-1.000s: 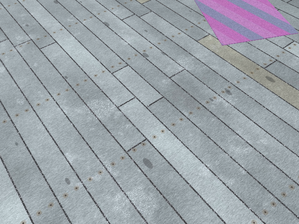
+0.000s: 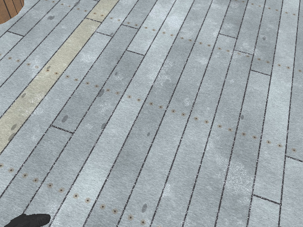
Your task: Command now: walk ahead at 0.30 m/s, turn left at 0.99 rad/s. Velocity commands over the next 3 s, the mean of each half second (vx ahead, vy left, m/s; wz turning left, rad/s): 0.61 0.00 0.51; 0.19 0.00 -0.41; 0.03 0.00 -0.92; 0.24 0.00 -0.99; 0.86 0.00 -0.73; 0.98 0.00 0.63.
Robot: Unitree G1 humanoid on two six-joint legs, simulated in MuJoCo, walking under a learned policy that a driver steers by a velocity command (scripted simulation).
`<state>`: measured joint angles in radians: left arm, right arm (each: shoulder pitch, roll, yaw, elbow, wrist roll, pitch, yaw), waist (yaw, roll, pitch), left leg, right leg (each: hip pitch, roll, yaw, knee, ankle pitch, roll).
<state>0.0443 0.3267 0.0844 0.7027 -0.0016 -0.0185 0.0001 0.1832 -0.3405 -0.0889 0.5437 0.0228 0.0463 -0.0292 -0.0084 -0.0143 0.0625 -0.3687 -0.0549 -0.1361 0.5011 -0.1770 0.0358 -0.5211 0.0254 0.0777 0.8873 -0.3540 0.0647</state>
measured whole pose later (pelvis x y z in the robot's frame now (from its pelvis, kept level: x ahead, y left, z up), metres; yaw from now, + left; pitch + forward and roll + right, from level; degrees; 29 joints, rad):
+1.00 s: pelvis +0.34 +0.08 -0.01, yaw -2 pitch +1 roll +3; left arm 0.16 0.29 0.07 0.63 -0.02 0.07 -0.03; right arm 0.12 -0.29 -0.07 0.73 0.01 -0.02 -0.02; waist -0.01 -0.02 0.07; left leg -0.14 0.02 0.29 0.44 -0.31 0.02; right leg -0.53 -0.10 -0.05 0.75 -0.21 0.02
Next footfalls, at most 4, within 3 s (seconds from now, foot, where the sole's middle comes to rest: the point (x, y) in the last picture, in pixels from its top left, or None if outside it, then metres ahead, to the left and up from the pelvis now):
0.14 right None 0.09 -0.14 -0.78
0.56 left None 0.33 0.18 -0.78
1.06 right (158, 219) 0.45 -0.04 -0.78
1.46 left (110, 197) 0.54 0.17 -0.78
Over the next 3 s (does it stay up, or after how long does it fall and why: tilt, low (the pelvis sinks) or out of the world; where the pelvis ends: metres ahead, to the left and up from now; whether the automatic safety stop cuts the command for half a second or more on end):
stays up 0.65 -0.73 -0.02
